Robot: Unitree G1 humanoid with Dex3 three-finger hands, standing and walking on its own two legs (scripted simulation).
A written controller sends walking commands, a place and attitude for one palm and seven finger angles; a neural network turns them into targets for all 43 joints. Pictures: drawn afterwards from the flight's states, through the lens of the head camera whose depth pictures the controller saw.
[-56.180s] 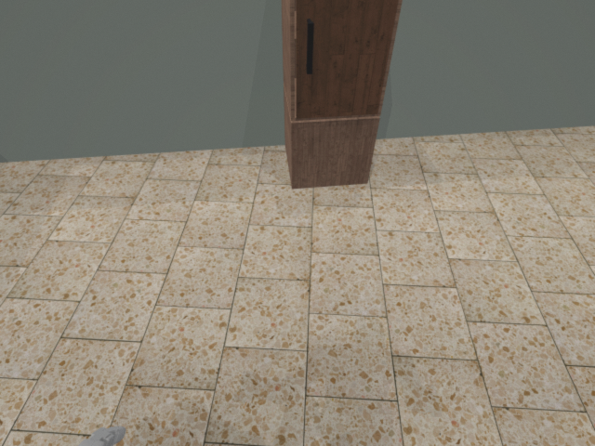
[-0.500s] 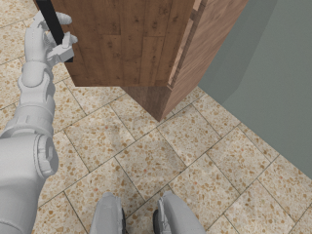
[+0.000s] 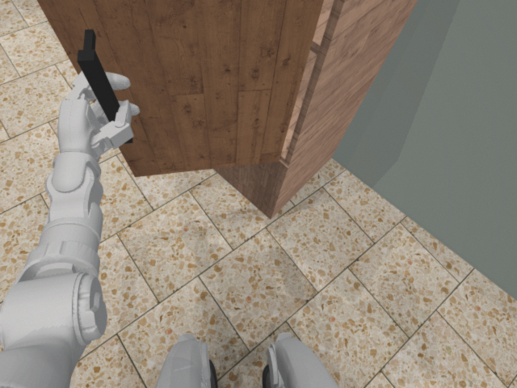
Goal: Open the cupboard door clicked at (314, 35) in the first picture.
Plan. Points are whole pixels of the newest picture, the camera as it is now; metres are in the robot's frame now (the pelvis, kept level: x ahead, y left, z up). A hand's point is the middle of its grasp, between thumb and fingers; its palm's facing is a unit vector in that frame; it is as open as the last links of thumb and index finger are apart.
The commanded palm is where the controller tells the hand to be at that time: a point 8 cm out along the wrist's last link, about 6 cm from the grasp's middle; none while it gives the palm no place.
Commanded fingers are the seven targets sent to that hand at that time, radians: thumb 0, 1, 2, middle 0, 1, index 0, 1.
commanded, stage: pull the door open along its arc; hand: left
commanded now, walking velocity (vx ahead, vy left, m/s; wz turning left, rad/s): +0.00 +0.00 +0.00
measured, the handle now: (110, 93) +0.56 +0.18 +0.06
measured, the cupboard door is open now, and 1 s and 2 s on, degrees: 53 97 95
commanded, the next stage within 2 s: open thumb and fingers to let go in 0.80 s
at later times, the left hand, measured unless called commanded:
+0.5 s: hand (179, 201) +0.37 +0.08 +0.05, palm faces +0.38 -0.93 +0.03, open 6.1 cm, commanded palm +0.31 +0.13 +0.05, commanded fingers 0.00 0.90 0.90 -0.40 -1.35 -0.40 -1.35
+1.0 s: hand (235, 239) +0.32 +0.01 +0.05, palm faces +0.35 -0.94 -0.03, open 6.1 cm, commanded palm +0.27 +0.06 +0.05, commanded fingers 0.00 0.48 0.72 -0.37 -1.30 -0.37 -1.30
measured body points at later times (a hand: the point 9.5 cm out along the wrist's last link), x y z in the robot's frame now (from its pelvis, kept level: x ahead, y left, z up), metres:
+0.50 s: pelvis +0.01 -0.02 +0.01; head +0.09 -0.02 +0.45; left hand +0.35 +0.13 +0.06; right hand +0.17 -0.24 -0.10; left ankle +0.03 +0.10 -0.64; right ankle -0.01 -0.11 -0.64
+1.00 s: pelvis +0.00 -0.06 +0.01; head +0.06 -0.08 +0.46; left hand +0.29 +0.06 +0.06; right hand +0.17 -0.28 -0.11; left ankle +0.03 +0.10 -0.64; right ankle -0.01 -0.11 -0.64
